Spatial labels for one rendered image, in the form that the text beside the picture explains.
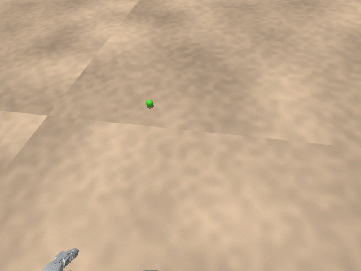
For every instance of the left robot hand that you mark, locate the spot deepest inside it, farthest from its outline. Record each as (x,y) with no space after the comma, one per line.
(62,260)

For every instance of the ball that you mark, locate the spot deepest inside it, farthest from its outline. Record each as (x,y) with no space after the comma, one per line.
(149,103)

